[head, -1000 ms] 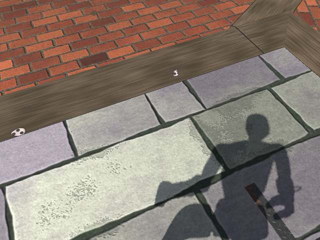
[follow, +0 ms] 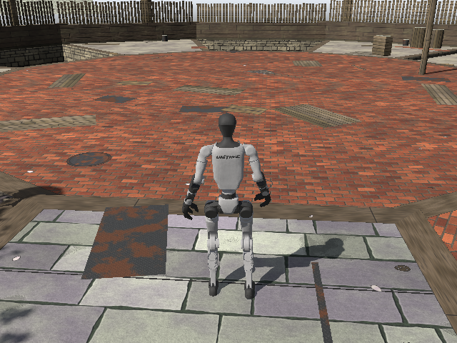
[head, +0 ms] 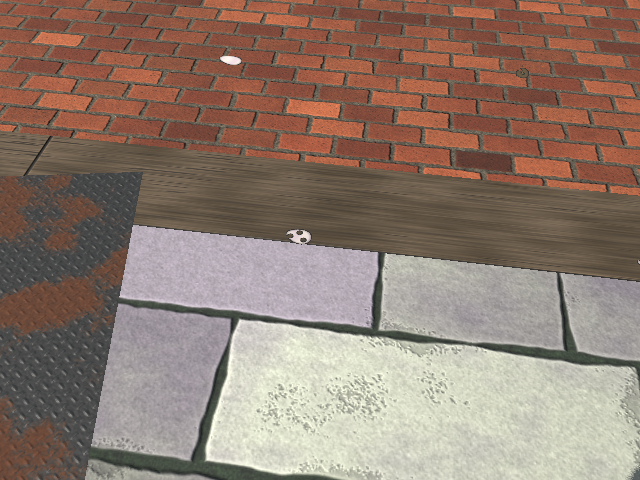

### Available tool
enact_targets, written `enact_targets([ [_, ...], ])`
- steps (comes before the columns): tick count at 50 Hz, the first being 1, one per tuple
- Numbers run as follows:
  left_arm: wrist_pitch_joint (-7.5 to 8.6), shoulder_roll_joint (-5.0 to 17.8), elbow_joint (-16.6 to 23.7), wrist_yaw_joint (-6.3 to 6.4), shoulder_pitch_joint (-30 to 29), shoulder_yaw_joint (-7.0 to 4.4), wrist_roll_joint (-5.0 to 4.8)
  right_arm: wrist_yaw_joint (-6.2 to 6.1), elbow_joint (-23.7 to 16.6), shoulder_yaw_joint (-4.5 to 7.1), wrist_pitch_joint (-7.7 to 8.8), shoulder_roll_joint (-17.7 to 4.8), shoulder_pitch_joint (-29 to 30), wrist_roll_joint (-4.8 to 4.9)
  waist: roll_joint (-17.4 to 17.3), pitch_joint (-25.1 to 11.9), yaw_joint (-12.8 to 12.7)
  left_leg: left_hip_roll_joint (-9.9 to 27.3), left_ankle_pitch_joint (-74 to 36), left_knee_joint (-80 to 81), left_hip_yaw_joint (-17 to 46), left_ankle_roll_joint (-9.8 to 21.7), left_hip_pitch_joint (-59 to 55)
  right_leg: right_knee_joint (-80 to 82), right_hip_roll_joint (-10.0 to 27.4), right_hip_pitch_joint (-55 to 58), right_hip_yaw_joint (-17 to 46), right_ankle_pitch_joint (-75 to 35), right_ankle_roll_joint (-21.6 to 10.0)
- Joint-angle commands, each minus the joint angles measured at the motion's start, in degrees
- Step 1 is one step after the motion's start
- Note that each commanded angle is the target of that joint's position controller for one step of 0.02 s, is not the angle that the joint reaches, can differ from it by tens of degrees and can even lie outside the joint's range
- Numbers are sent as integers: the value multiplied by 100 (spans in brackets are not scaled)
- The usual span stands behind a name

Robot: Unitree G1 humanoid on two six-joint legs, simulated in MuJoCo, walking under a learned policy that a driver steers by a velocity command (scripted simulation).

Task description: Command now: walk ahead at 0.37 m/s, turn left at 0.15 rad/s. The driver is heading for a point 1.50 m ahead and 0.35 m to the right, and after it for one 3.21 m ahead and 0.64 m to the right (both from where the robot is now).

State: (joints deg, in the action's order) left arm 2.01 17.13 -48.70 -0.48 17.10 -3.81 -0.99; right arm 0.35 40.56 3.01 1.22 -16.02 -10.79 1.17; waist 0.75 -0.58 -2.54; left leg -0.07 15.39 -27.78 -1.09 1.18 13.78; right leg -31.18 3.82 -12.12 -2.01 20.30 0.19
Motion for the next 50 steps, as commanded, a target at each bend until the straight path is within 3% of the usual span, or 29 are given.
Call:
enact_targets([
  [1, 333, 511, 892, -51, -1091, -38, -19, -20, 32, 421, 134, -1469, -1663, -86, -1311, -156, 986, 2328, 1354, 1569, 3801, 1634, -2346, -2810, -211, -3603, 199, 1425, -92],
  [2, 362, 761, 885, -71, -1022, -121, -139, 8, -14, 303, 228, -1116, -1374, -90, -1062, 286, 779, 2156, 1738, 1656, 3458, 1575, -2139, -3236, 97, -3946, 430, 975, -205],
  [3, 370, 748, 787, -97, -931, -121, -155, 26, -66, 232, 294, -882, -1124, -98, -1028, 474, 654, 1842, 1636, 1744, 2945, 1397, -1939, -3262, 236, -3965, 448, 426, -283],
  [5, 379, 707, 726, -125, -926, -135, -5, 30, -127, 167, 322, -738, -815, -96, -846, 600, 479, 1539, 390, 1914, 2212, 1172, -1637, -2923, 394, -3782, 465, -374, -250],
  [9, 342, 353, 786, -175, -1144, -17, 55, -39, -88, 189, 320, -781, -883, -93, -588, 445, 449, 1173, -1443, 2035, 1145, 1083, -1321, -1930, 264, -3282, 225, -1464, 53],
  [13, 346, 155, 1056, -237, -1878, 109, 4, -90, 92, 235, 318, -937, -1238, -57, -616, 596, 685, 1080, -1463, 2124, 690, 975, -946, -568, -14, -2562, 37, -2345, 94],
  [15, 354, 206, 1166, -287, -2092, 114, -24, -89, 200, 256, 318, -990, -1386, -18, -620, 699, 700, 1248, -1444, 2099, 717, 960, -1083, -237, -72, -2447, 95, -2414, -13],
  [18, 388, 379, 1242, -350, -2091, 74, -17, -110, 308, 292, 274, -1055, -1396, 24, -636, 662, 525, 1484, -2115, 1773, 711, 822, -1617, 100, -132, -2305, 151, -2053, -267],
  [20, 381, 614, 1144, -310, -1571, -35, 13, -134, 324, 325, 214, -1182, -1326, -7, -798, 174, 192, 1422, -4058, 958, 579, 681, -1858, 111, -437, -1417, -105, -1648, -480],
  [21, 358, 821, 914, -251, -751, -161, 15, -154, 328, 291, 163, -1130, -1296, -29, -758, -374, -242, 1179, -4866, -70, 361, 538, -1674, 177, -614, -289, -267, -1667, -658],
  [22, 325, 1095, 706, -180, 234, -253, 36, -180, 256, 199, 153, -956, -1372, -108, -542, -1135, -637, 960, -3928, -1550, 262, 350, -621, -126, -10, 1483, 358, -1765, -941],
  [23, 302, 1666, 589, -163, 799, -375, 152, -121, 109, -10, 254, -195, -2149, -88, 1100, -2135, -286, -83, -479, -4026, 197, -88, 1678, 298, 1579, 3611, 3294, -273, -1918],
  [24, 309, 1201, 574, -187, 792, -236, 63, -89, 204, 21, 397, -504, -1899, -4, 1304, -2446, -449, -292, 1696, -4757, 1039, -35, 2286, 1365, 1793, 3607, 4748, 526, -1955],
  [25, 297, 965, 587, -156, 334, -153, 25, -36, 29, 144, 456, -887, -1270, 176, 974, -1298, -385, 68, 1448, -5057, 913, 12, 2914, 1492, 1645, 2825, 3879, 753, -1657],
  [26, 282, 823, 648, -133, -40, -109, 34, -37, -72, 112, 494, -892, -877, 164, 459, -690, -238, 386, 946, -4806, 693, 78, 2858, 1578, 1435, 1905, 3116, 356, -1487],
  [27, 284, 698, 675, -136, -350, -74, 91, -58, -93, 123, 493, -836, -696, 55, 199, -288, -37, 600, 553, -4421, 586, 74, 2664, 1724, 1216, 1069, 2590, -151, -1413],
  [28, 318, 544, 715, -147, -555, -28, 173, -73, -44, 150, 429, -795, -794, 4, 311, -152, 187, 789, 270, -4156, 633, 80, 2275, 1891, 1002, 500, 2191, -591, -1359],
  [29, 346, 501, 713, -155, -668, -25, 186, -74, 24, 138, 354, -695, -965, -1, 429, -145, 320, 844, 136, -4045, 632, 47, 1993, 2065, 910, 162, 1981, -766, -1400],
  [32, 460, 592, 570, -139, -633, -56, 114, -118, 5, 98, 213, -511, -878, -69, 379, 88, 434, 927, -217, -3528, 529, -138, 2050, 2440, 835, -275, 1409, -1259, -1542],
  [35, 450, 698, 447, -64, -404, -81, 91, -115, -170, 69, 264, -463, -259, -121, 200, 278, 269, 961, -1213, -2525, 485, -269, 2446, 2539, 730, -43, 1020, -1681, -1474],
  [38, 389, 819, 357, -16, -148, -96, 40, -35, -299, -2, 360, -299, 370, -89, 135, 378, 8, 751, -2043, -1280, 257, -269, 2211, 2501, 569, 124, 615, -1874, -1277],
  [42, 262, 950, 143, -6, 336, -127, -21, 107, -521, -20, 422, -318, 1006, -11, 156, 501, -262, 564, -2051, -499, 186, -184, 2244, 2254, 849, 819, 680, -1840, -1233],
  [44, 182, 996, 71, 17, 400, -152, -40, 171, -617, 6, 442, -411, 1098, -12, 216, 496, -206, 500, -1626, -259, 224, -34, 2287, 1993, 1050, 1267, 774, -2099, -1146],
  [46, 115, 1061, 45, 45, 330, -179, -43, 198, -584, 61, 454, -554, 816, -20, 343, 316, 18, 358, -1165, -119, 133, 132, 1846, 1575, 1121, 1547, 786, -2900, -1017],
  [47, 82, 1073, 60, 55, 196, -176, -42, 184, -460, 140, 459, -684, 320, -37, 350, 10, 341, 174, -1123, 53, -46, 264, 1119, 946, 963, 1529, 619, -3822, -904],
  [48, 62, 895, 82, 66, 205, -107, 4, 133, -206, 285, 451, -963, -550, -58, 230, -619, 733, 137, -1230, 22, -90, 448, -198, -173, 641, 1160, 368, -4175, -733],
  [49, 82, 522, 244, 78, 302, 51, 178, 64, -63, 399, 414, -1419, -1551, -115, -563, -1569, 1029, 1284, -1455, -203, 1213, 820, -1930, -2091, 254, -4, 76, -2517, -498],
  [50, 219, -39, 304, 22, 1018, 201, 78, 114, 22, 443, 404, -1721, -1604, -141, -2085, -2077, 550, 2273, -49, 604, 3984, 1687, -3495, -3762, -787, -2226, 352, 1150, -209],
])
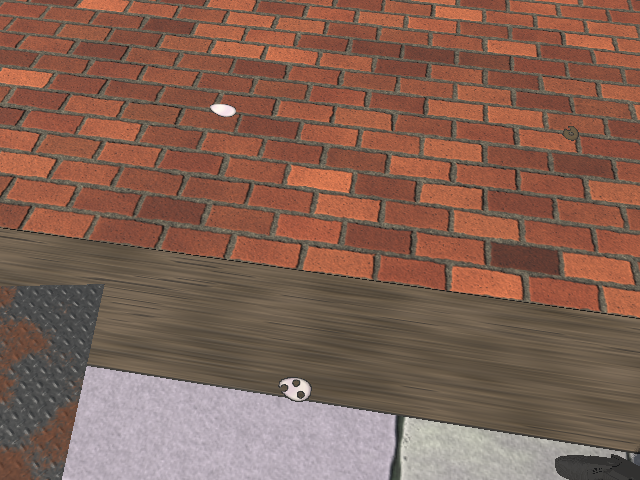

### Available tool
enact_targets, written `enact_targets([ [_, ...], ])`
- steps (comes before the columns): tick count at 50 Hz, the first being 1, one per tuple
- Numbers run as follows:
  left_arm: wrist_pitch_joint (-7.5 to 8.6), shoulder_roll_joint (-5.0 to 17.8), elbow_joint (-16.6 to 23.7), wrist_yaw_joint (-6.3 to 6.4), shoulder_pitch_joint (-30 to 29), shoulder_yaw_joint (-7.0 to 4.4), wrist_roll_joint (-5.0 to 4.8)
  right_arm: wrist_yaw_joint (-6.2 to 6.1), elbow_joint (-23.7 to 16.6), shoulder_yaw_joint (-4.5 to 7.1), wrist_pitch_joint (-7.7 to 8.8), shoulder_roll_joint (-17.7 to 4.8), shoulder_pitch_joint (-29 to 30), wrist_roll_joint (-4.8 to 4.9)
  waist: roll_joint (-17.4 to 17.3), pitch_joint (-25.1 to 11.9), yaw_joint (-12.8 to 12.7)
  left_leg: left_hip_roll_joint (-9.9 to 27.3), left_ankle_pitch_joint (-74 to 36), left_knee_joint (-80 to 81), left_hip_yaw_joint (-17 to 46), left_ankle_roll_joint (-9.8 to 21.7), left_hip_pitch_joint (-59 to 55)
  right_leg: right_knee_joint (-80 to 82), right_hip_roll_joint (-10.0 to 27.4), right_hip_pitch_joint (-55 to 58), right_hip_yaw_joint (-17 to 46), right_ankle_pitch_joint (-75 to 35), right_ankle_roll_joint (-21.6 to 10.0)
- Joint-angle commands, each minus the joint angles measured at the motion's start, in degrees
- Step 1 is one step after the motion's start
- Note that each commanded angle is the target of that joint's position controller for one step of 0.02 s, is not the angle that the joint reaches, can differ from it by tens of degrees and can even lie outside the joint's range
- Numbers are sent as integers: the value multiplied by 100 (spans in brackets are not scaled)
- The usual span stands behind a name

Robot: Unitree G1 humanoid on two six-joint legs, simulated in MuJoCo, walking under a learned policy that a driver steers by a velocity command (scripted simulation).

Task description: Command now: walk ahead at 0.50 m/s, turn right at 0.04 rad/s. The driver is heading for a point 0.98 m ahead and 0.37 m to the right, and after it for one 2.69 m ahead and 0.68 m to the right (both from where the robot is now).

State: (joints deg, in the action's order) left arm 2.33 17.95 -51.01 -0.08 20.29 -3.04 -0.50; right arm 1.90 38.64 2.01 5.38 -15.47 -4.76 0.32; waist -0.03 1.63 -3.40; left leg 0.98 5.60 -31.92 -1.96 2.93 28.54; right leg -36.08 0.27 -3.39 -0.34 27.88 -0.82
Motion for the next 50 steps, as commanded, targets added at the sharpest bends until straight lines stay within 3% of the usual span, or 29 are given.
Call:
enact_targets([
  [1, 283, 552, 452, -56, 267, -7, -121, -36, 113, 389, -4, -1120, -2134, -12, -1166, -1991, 944, 2095, 1624, 1362, 4109, 1297, -4815, -3837, -131, -3760, 855, 512, -171],
  [2, 334, 764, 610, -80, -265, -80, -246, -62, 78, 321, 5, -935, -1780, -26, -807, -1222, 937, 1959, 1330, 1435, 3199, 1070, -4136, -3855, 109, -4030, 770, -7, -237],
  [3, 337, 682, 654, -57, -511, -66, -212, -69, 45, 289, 7, -857, -1424, -52, -347, -833, 765, 1759, 687, 1553, 2559, 963, -3406, -3621, 384, -3850, 637, -509, -204],
  [4, 301, 632, 663, -48, -608, -94, -130, -66, 44, 253, 22, -703, -1169, -72, -307, -508, 621, 1561, 256, 1742, 2065, 917, -2852, -3285, 544, -3691, 641, -844, -150],
  [6, 149, 472, 571, -47, -342, -106, -144, -69, 87, 236, 110, -572, -974, -116, -528, -415, 380, 1376, -130, 2098, 1456, 863, -2298, -3043, 699, -3165, 685, -1219, -50],
  [9, 0, 272, 617, -16, -455, -96, -125, -108, 245, 289, 192, -671, -968, -124, -399, -133, 307, 1367, -720, 2395, 768, 893, -2059, -2700, 699, -3411, 749, -1643, 97],
  [14, 43, 134, 837, -109, -1103, -72, -69, -213, 404, 327, 140, -786, -983, -119, -320, 106, 481, 1142, -1029, 2549, -253, 674, -2266, -1117, 602, -3542, 511, -3083, 149],
  [15, 125, -230, 578, -408, -639, 220, 764, -11, 550, 71, 247, -155, -1659, -789, -172, 59, 523, 1545, -958, 2573, -159, 1177, -2706, -1248, 593, -3963, 418, -3452, 117],
  [16, 167, -245, 597, -496, -736, 173, 718, 59, 744, 105, 258, -242, -2004, -781, -161, 230, 614, 1723, -1117, 2496, -104, 1256, -3164, -1173, 672, -4415, 648, -3388, 82],
  [18, 228, -13, 779, -532, -1308, 131, 508, 96, 792, 105, 231, -463, -1931, -664, -164, 214, 657, 1583, -1276, 2422, -413, 1123, -3483, -751, 560, -4551, 417, -3434, -15],
  [19, 227, 20, 863, -526, -1541, 138, 468, 89, 833, 83, 208, -500, -1949, -636, -221, 206, 677, 1513, -1244, 2439, -584, 1023, -3452, -548, 487, -4371, 246, -3432, -89],
  [24, 176, 109, 1147, -454, -1938, 144, 403, 40, 1070, 131, 121, -821, -1989, -578, -466, 393, 511, 1679, -2563, 2170, -953, 838, -3800, 45, 31, -3586, -171, -2355, -453],
  [27, 299, 545, 995, -333, -952, -64, 233, -10, 1120, 230, 141, -1156, -1865, -652, -452, -202, -142, 1397, -4999, 399, -1475, 497, -3330, 301, -702, -1485, -604, -2604, -847],
  [28, 313, 834, 682, -214, 100, -212, 261, 39, 1099, 93, 182, -786, -2199, -863, -111, -1127, -274, 1148, -4190, -1163, -1499, 142, -1980, -499, -572, 713, -150, -3532, -1324],
  [29, 257, 1061, 408, -86, 1456, -305, 204, 192, 861, -192, 264, -169, -2794, -1010, 881, -2755, -472, 457, -813, -2912, -1068, -437, 221, -42, 759, 3756, 2457, -3218, -2575],
  [30, 243, 924, 66, -114, 2152, -233, 350, 346, 931, -119, 212, -382, -1994, -628, 284, -2497, -1006, -389, 2454, -4355, -136, -465, 1151, 1149, 1478, 3837, 4200, -3192, -2606],
  [31, 402, 1030, -91, -117, 1990, -346, 404, 309, 539, -96, 214, -307, -849, -382, 190, -1019, -1072, -165, 2306, -4783, 645, -269, 2120, 1495, 1317, 2878, 3539, -2705, -1939],
  [32, 490, 892, 3, -136, 1320, -318, 264, 163, 406, -48, 245, -542, -500, -458, 345, -324, -820, 181, 2041, -4739, 826, -223, 2116, 1607, 1166, 1565, 3033, -2470, -1823],
  [33, 543, 426, 35, -168, 836, -122, 203, 3, 322, -58, 223, -536, -681, -637, 425, -454, -360, 338, 1796, -4393, 927, -150, 1508, 1667, 1042, 650, 2743, -2632, -1843],
  [34, 564, 123, 119, -210, 367, 0, 195, -95, 333, -124, 175, -310, -823, -667, 355, -321, 32, 497, 1575, -4098, 880, -120, 893, 1861, 941, -320, 2426, -2843, -1795],
  [35, 547, -6, 291, -246, -72, 81, 219, -149, 324, -194, 100, -108, -1004, -637, 311, -325, 385, 556, 1565, -3899, 846, -144, 331, 2129, 864, -1130, 2317, -2808, -1783],
  [36, 561, -23, 432, -271, -395, 109, 237, -163, 292, -203, 32, -114, -1071, -590, 211, -250, 553, 532, 1660, -3640, 755, -207, 210, 2351, 803, -1564, 2243, -2557, -1794],
  [38, 626, 295, 661, -332, -751, 47, 319, -171, 315, -200, -63, -270, -1144, -488, 127, -191, 615, 510, 1167, -2800, 481, -411, -132, 2531, 553, -2265, 1855, -2169, -1649],
  [40, 647, 484, 624, -435, -535, -17, 374, -143, 185, -303, -147, -85, -668, -443, 140, -27, 436, 404, 536, -1676, 182, -583, -595, 2509, 269, -2711, 1534, -2319, -1484],
  [42, 615, 641, 503, -559, 14, -112, 350, -72, 13, -367, -209, -64, -68, -399, 234, 10, 107, 276, -3, -877, 116, -620, -604, 2286, 339, -2350, 1732, -2302, -1475],
  [45, 519, 703, 521, -631, 362, -187, 394, -80, -80, -307, -84, -396, 446, -373, 279, -39, -103, 102, -352, -70, 244, -546, -287, 1822, 672, -1330, 2329, -2601, -1514],
  [48, 425, 637, 540, -576, 254, -200, 439, -193, -19, -222, 95, -655, 372, -237, 290, -163, 140, 50, -529, 453, 229, -121, -892, 1246, 661, -849, 2607, -2918, -1165],
  [49, 431, 570, 628, -556, 124, -163, 496, -234, 151, -113, 194, -863, -312, -192, 169, -526, 464, 145, -815, 142, 208, 221, -2099, 550, 296, -1375, 2378, -3366, -829],
  [50, 498, 13, 812, -553, 85, 7, 538, -293, 469, -20, 284, -1138, -1702, -236, -721, -1519, 931, 1047, -1489, 121, 1280, 1116, -3944, -1159, -540, -2193, 1719, -2715, -321],
])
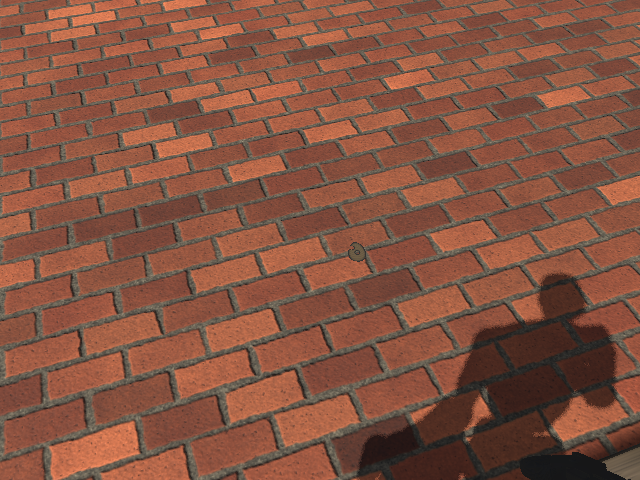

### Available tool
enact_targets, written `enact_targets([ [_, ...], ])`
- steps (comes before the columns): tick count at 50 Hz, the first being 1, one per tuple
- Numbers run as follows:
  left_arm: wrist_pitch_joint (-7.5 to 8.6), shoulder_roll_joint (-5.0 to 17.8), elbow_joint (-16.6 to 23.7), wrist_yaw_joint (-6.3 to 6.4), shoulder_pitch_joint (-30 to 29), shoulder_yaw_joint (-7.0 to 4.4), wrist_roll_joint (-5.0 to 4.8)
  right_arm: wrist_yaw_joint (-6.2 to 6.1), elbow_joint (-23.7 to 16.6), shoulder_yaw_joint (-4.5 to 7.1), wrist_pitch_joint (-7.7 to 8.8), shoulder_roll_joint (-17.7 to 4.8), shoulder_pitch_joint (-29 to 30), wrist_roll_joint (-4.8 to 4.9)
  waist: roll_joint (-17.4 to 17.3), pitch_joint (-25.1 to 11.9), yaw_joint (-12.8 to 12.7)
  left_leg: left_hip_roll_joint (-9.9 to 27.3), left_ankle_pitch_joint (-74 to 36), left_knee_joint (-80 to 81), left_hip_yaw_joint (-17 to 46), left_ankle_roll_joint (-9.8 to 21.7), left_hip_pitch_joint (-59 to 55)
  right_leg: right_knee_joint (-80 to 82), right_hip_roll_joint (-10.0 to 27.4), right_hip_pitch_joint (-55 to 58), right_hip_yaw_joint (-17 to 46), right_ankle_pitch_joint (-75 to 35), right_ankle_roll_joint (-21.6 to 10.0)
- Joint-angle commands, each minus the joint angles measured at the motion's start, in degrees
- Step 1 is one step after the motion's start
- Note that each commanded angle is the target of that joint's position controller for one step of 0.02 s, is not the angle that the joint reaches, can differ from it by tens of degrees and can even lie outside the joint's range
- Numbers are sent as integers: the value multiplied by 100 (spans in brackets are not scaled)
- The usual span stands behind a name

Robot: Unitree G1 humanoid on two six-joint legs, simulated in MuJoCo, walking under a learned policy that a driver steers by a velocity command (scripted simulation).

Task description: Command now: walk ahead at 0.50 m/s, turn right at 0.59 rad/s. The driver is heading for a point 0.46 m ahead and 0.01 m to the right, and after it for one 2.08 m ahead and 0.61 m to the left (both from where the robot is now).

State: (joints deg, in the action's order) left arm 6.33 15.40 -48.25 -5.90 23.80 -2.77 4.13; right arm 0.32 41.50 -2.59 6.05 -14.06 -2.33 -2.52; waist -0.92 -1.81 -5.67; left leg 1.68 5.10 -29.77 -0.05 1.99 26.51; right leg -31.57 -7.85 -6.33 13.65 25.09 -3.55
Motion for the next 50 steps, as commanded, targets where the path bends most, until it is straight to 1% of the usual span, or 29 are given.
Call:
enact_targets([
  [1, 223, -370, 551, 43, 715, 137, 150, -68, 334, 418, 157, -1371, -2814, 28, -1923, -2571, 994, 2561, -1213, 663, 3752, 2691, -5924, -3266, -476, -3546, -194, 1111, 330],
  [2, 166, 285, 548, 33, -198, -21, 39, -52, 411, 453, 112, -1180, -2708, -95, -598, -930, 1301, 2440, 393, 1178, 3949, 2047, -4898, -4292, 121, -4758, -301, 781, 268],
  [3, 94, 347, 497, 172, -478, -39, -5, -42, 282, 403, 92, -914, -1964, 5, -383, -173, 1044, 2157, 1659, 1401, 3036, 1490, -3681, -4482, 566, -4767, -475, 54, 197],
  [4, -187, 800, 512, 462, -547, -186, -547, 26, 57, 566, -29, -847, -1456, 107, 507, -265, 887, 2059, 462, 1350, 2248, 851, -2890, -3872, 813, -3641, -679, -655, 156],
  [5, -57, 183, 399, 379, -433, 32, 56, -71, 114, 236, 58, -271, -1250, 27, -741, -95, 639, 1669, 639, 1829, 1752, 1136, -2387, -3881, 1176, -3648, -535, -809, 147],
  [6, -60, 135, 361, 304, -570, 76, 240, -177, 63, 181, 84, 46, -1146, 31, -495, 22, 648, 1672, 542, 2075, 1606, 1139, -2212, -3760, 1311, -3480, -653, -726, 200],
  [8, -75, 14, 435, 171, -899, 97, 56, -303, 148, 265, 161, -152, -1234, -15, -293, -3, 726, 1431, 185, 2246, 926, 1127, -2290, -3231, 1336, -3495, -817, -803, 292],
  [11, -59, 51, 547, 88, -1277, 107, -51, -205, 439, 427, 218, -513, -1662, -143, -222, 123, 819, 1309, -941, 2367, 165, 1269, -2282, -2250, 1317, -3535, -1077, -1685, 426],
  [12, -338, 102, 785, 308, -1771, 29, -423, -32, 713, 562, 146, -799, -2062, 336, 165, 573, 729, 1334, -1864, 2167, -70, 797, -1755, -2008, 1104, -3187, -1111, -2037, 312],
  [13, -481, -5, 838, 371, -1719, 91, -416, 60, 731, 562, 118, -787, -1987, 408, -169, 527, 599, 1163, -1978, 2091, -398, 638, -1627, -1530, 1058, -2944, -1234, -2352, 238],
  [15, -604, -8, 801, 320, -1793, 80, -349, 71, 724, 559, 13, -708, -1957, 335, -615, 455, 612, 1027, -1627, 2030, -600, 566, -1582, -1094, 985, -2504, -1450, -2663, 148],
  [20, -600, 154, 936, 373, -2375, 36, -241, -29, 949, 666, -231, -869, -2312, 153, -512, 601, 697, 1304, -1752, 1786, -577, 651, -2403, -390, 929, -2120, -1727, -1567, -67],
  [21, -586, 193, 891, 411, -2223, 11, -211, -44, 996, 686, -265, -933, -2332, 151, -548, 521, 622, 1302, -2418, 1426, -622, 639, -2558, -158, 785, -1764, -1827, -1305, -159],
  [23, -466, 518, 161, 494, -319, -169, -127, -53, 933, 697, -313, -923, -2055, 201, -237, -391, -200, 1014, -3114, -765, -905, 418, -2097, 330, 637, 354, -1684, -1940, -503],
  [24, -386, 1028, 101, 566, 331, -273, -20, -38, 733, 581, -339, -527, -2476, 171, 1001, -1192, -191, 466, 206, -2572, -949, 285, -691, 482, 2239, 2007, 50, -2092, -761],
  [25, -405, 1325, 103, 623, 321, -338, -242, -20, 746, 536, -379, -198, -3090, 212, 1648, -1615, 99, -335, 3028, -4003, -344, 171, 952, 944, 3153, 2891, 1815, -2603, -1428],
  [26, -419, 1008, 108, 633, 145, -295, -405, -58, 765, 659, -416, -653, -2480, 152, 734, -987, -39, -61, 2614, -4039, 298, 226, 1321, 1134, 2866, 2190, 1243, -2513, -1302],
  [28, -340, 417, 173, 585, -836, -118, -317, -22, 765, 690, -434, -612, -2231, 227, 531, 29, 476, 355, 1887, -3332, 309, 175, 690, 1711, 2453, 621, 28, -2790, -923],
  [29, -319, 326, 126, 590, -919, -106, -314, -12, 840, 685, -518, -553, -2310, 116, 650, 175, 586, 433, 1716, -3191, 303, 95, 373, 1917, 2360, 232, -269, -2733, -824],
  [32, -134, 407, 54, 577, -824, -136, -210, 93, 865, 701, -758, -401, -2373, 66, 450, 325, 680, 408, 822, -3211, 244, 46, 216, 2321, 2213, -164, -841, -2506, -868],
  [34, 27, 439, -138, 594, -737, -154, -278, 133, 674, 792, -748, -457, -1744, 118, 278, 681, 730, 449, -12, -2551, 538, -17, 745, 2365, 2100, -49, -1173, -2635, -638],
  [35, 245, -485, -159, 572, -403, 145, 404, 317, 749, 334, -338, 593, -2067, -324, 279, 579, 601, 487, -1203, -2450, 1398, 185, 1025, 2352, 2296, 255, -1237, -2233, -775],
  [36, 206, -414, -272, 568, -300, 123, 443, 358, 834, 381, -181, 393, -1944, -248, 40, 687, 479, 363, -1785, -1854, 1456, 172, 1372, 2199, 2284, 490, -1330, -2125, -820],
  [38, 100, 92, -273, 470, -246, 50, 331, 393, 728, 526, -57, -187, -1525, -121, 175, 595, 377, 188, -2317, -1353, 1134, 51, 1379, 2048, 2101, 486, -1727, -1913, -958],
  [41, 85, -224, -506, 412, 333, 245, 321, 340, 549, 490, -172, -245, -1086, -192, 221, 850, 385, 313, -2658, -1037, 1082, 70, 1614, 1938, 2259, 484, -1827, -2068, -977],
  [45, 177, -233, -666, 432, 487, 385, 297, 315, 274, 399, -306, -86, -595, -198, 114, 1043, 439, 426, -2804, -716, 724, 216, 1442, 1759, 2185, 496, -2188, -2186, -785],
  [46, 36, 756, -577, 776, -86, -46, -788, 269, 112, 636, -345, -480, -127, 710, 424, 1505, 346, 120, -2604, -785, 823, 204, 1566, 1202, 2142, 52, -2372, -2775, -387],
  [47, -28, 665, -613, 941, 229, -2, -835, 311, -4, 608, -376, -445, 7, 715, 212, 1351, 251, 122, -2525, -741, 751, 178, 1767, 800, 2245, 411, -2408, -2929, -293],
  [50, -169, 237, -717, 1142, 851, -13, -611, 542, -270, 527, -536, 70, 705, 461, 39, 1292, -134, 201, -2583, -22, 182, 95, 1941, -58, 2317, 878, -2537, -2423, -134],
])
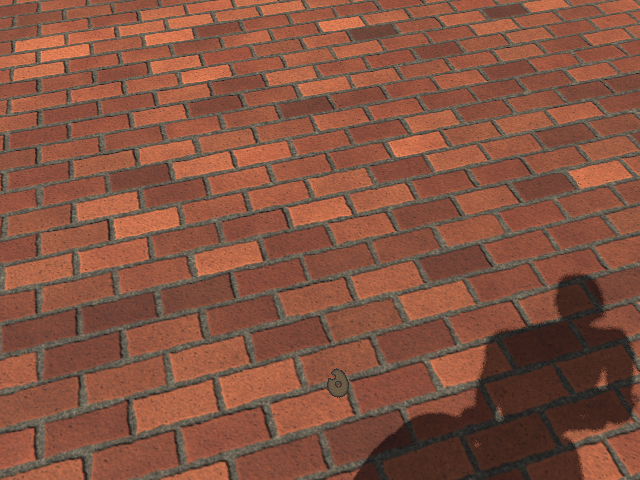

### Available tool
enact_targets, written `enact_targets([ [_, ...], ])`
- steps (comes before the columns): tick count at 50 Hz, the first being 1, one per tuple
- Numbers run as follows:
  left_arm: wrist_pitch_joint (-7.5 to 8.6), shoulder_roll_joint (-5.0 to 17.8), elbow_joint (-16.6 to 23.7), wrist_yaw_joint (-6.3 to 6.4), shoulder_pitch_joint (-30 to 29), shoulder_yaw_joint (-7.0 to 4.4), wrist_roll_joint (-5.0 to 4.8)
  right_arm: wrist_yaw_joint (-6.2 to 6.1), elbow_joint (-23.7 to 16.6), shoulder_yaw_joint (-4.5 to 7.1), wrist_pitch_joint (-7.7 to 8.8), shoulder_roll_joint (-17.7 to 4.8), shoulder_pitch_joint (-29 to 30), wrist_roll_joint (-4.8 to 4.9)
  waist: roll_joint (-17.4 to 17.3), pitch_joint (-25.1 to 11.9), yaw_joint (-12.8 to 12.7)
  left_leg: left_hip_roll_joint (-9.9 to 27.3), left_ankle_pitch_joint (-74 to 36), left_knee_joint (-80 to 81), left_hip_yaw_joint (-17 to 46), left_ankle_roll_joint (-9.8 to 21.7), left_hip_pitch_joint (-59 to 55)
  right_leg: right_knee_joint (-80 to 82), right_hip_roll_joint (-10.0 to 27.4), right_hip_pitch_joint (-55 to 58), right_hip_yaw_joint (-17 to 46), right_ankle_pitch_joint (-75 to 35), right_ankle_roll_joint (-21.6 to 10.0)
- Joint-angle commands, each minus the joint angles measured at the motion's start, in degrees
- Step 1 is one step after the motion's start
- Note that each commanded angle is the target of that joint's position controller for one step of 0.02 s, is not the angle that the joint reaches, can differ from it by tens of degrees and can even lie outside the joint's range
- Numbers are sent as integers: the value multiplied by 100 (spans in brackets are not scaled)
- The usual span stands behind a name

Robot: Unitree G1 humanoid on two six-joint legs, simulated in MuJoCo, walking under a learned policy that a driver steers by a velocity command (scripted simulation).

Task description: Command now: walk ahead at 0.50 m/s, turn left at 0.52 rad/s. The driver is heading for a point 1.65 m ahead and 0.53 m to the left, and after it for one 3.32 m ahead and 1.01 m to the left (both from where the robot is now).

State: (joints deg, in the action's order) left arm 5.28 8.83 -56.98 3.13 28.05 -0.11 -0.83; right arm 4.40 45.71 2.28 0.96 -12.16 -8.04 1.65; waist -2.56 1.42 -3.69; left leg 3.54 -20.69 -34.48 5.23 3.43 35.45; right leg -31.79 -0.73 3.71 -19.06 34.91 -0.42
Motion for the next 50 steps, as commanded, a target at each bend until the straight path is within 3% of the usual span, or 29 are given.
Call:
enact_targets([
  [1, -114, 836, 196, 248, 474, -293, -79, 228, -732, 4, -50, 23, 1413, 35, 212, 923, -408, 36, 19, 602, -439, -29, 890, -265, 1662, -156, 754, -3288, -449],
  [3, -200, 1035, 358, 214, 261, -366, -115, 311, -728, 14, -61, -22, 1429, 18, 279, 786, -342, -120, 221, 876, -764, 44, 108, -745, 1697, -458, 619, -4093, -401],
  [4, -231, 1184, 433, 181, 210, -414, -134, 279, -629, 78, -72, -155, 1176, -8, 270, 585, -198, -253, 488, 909, -943, 100, -405, -1233, 1707, -474, 571, -4924, -393],
  [6, -221, 1323, 413, 37, 189, -475, -154, 91, -196, 352, -78, -708, -122, -51, 401, -182, 468, -522, 872, 738, -1196, 426, -2377, -3101, 1661, -1036, 610, -5962, -352],
  [7, -137, 1281, 381, -75, -112, -485, -170, -77, 165, 537, -69, -1093, -1167, -63, 4, -403, 1201, -292, -162, 1385, -898, 975, -3952, -5316, 1118, -2168, 451, -4403, -3],
  [8, 47, 677, 655, -184, 35, -387, 96, -204, 332, 546, 17, -1618, -1483, -194, -1476, -926, 934, 567, -3529, -559, 152, 1477, -6449, -8022, 322, -4978, 850, 1386, 311],
  [9, 271, 1077, 1017, -326, 291, -307, -53, -187, 219, 504, 136, -1671, -1993, -190, -1123, -2856, 1170, 1573, -3512, -939, 1750, 2656, -7880, -8246, 354, -5623, 2255, 1342, 262],
  [10, 413, 1114, 1481, -394, -352, -254, -344, -242, 292, 534, 80, -1726, -2628, -259, -897, -3477, 1459, 1922, -252, 368, 2931, 3022, -7939, -8187, 211, -6120, 2629, 838, 326],
  [11, 443, 1040, 1664, -374, -712, -209, -435, -331, 322, 533, 19, -1672, -2161, -184, -263, -2858, 1020, 1783, 2923, 1310, 3311, 2503, -7020, -7121, 556, -6503, 2568, -45, 210],
  [12, 365, 1173, 1557, -237, -1020, -243, -297, -411, -81, 372, 57, -1143, -1052, -184, 472, -2069, 754, 1773, 3196, 1568, 3256, 2151, -5686, -6718, 742, -6338, 2575, -812, 196],
  [13, 253, 1467, 1405, -160, -816, -368, -102, -394, -409, 280, 175, -1023, -127, -136, 1108, -1361, 260, 1667, 2813, 1770, 3002, 2020, -3995, -5746, 907, -5538, 2679, -1487, 260],
  [14, 79, 1403, 1320, -98, -742, -439, 50, -366, -511, 260, 216, -1003, 457, -97, 1064, -584, -114, 1352, 2095, 1908, 2413, 1871, -2364, -4801, 1026, -4776, 2626, -1547, 496],
  [15, 5, 1232, 1363, -68, -725, -430, 141, -358, -524, 284, 232, -1065, 627, -117, 760, -245, -242, 1044, 1863, 1951, 1880, 1749, -1310, -3914, 1133, -4090, 2532, -1444, 623],
  [16, 15, 1140, 1463, -42, -958, -401, 200, -391, -515, 317, 275, -1133, 590, -155, 570, -101, -173, 617, 1464, 1956, 1282, 1607, -560, -2999, 1063, -3426, 2342, -1649, 691],
  [18, 77, 866, 1607, -84, -1487, -317, 195, -498, -418, 407, 281, -1250, 213, -135, 70, -351, 125, 35, 1423, 1809, 597, 1355, -326, -1598, 688, -2568, 2094, -2882, 685],
  [21, 50, 1017, 1689, -166, -1897, -340, 3, -544, -306, 443, 183, -1174, -301, -41, -220, -557, 414, 217, 2570, 1579, 1005, 1211, -1106, -731, 414, -2613, 2192, -3379, 618],
  [23, 76, 1220, 1782, -227, -2057, -432, -2, -540, -281, 408, 123, -1005, -496, -8, -241, -494, 404, 244, 3646, 1288, 1419, 978, -1274, -326, 308, -2423, 2225, -3136, 411],
  [25, 125, 1307, 1663, -273, -1662, -539, 34, -536, -304, 344, 105, -786, -547, -43, -268, -510, 137, 30, 4389, 725, 1546, 706, -1187, -105, 238, -1783, 2169, -2703, 172],
  [26, 155, 1488, 1551, -243, -1035, -621, 58, -531, -351, 252, 124, -474, -502, -56, 2, -627, -168, -274, 4826, -242, 1235, 439, -653, 136, 741, -1007, 2655, -2225, -59],
  [27, 160, 1955, 1491, -210, -392, -730, 174, -504, -465, 143, 203, -40, -915, 6, 1494, -1114, -127, -1045, 5548, -2396, 363, 70, 556, 908, 2060, 373, 4676, -1146, -698],
  [28, 161, 2069, 1395, -264, -139, -771, 202, -484, -620, 187, 277, -402, -1003, 119, 2330, -1256, -56, -862, 5586, -3604, 338, 43, 1644, 1627, 2705, 671, 6853, 545, -1184],
  [29, 165, 1655, 1571, -246, -519, -677, 135, -496, -559, 309, 258, -873, -738, 91, 1525, -756, -138, -541, 5021, -4134, 491, 43, 1886, 1723, 2509, 308, 6379, 1047, -1060],
  [31, 90, 1320, 1635, -220, -1176, -577, 160, -506, -607, 373, 174, -920, -289, -35, 917, -182, 32, -213, 4097, -3930, 264, 10, 1627, 1664, 1942, -710, 4606, -577, -778],
  [34, 93, 1104, 1550, -189, -1462, -525, 139, -458, -626, 405, 56, -725, -372, -28, 1066, -141, 268, 41, 3502, -3413, 99, -136, 917, 2035, 1585, -1300, 3266, -1965, -684],
  [38, 104, 1253, 1345, -140, -1172, -621, 111, -460, -836, 377, -10, -546, -13, -51, 757, -210, 188, 67, 2812, -2498, 95, -306, 1104, 2196, 1702, -871, 2407, -3048, -809],
  [42, 53, 1371, 1211, -123, -1023, -685, 74, -322, -994, 312, 19, -394, 500, -62, 762, -55, 36, 71, 2127, -1292, -204, -318, 776, 2237, 1664, -740, 1695, -3262, -736],
  [46, -7, 1515, 972, -186, -738, -742, -43, -187, -1147, 256, 80, -322, 967, -34, 745, 297, -61, -40, 2432, -421, -526, -116, 333, 2219, 1780, -589, 1421, -3291, -763],
  [48, -47, 1647, 856, -218, -729, -780, -113, -153, -1197, 284, 113, -435, 1051, -41, 801, 361, 28, -153, 2926, -101, -704, 79, 72, 1982, 1895, -365, 1387, -4012, -750],
  [50, -94, 1805, 759, -212, -840, -798, -169, -158, -1034, 423, 145, -678, 384, -87, 938, -96, 544, -537, 3055, 379, -1049, 354, -1187, 922, 1783, -280, 1102, -6169, -608],
])
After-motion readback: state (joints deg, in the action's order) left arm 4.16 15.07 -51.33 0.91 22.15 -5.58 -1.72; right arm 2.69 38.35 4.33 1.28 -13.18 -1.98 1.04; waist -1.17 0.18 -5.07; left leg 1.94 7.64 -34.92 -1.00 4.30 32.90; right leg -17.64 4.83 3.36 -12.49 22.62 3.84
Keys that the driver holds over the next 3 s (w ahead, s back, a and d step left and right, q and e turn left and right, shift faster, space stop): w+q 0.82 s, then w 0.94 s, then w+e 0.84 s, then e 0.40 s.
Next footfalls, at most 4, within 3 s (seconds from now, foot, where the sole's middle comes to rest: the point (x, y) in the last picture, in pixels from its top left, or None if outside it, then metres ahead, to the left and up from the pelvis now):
0.14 left None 0.27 0.12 -0.87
0.52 right None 0.50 -0.07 -0.87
1.04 left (217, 439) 0.61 0.31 -0.87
1.56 right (241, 296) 1.01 0.31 -0.87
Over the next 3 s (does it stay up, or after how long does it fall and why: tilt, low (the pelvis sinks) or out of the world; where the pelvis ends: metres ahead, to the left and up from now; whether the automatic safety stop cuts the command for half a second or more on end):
stays up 1.42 0.58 -0.09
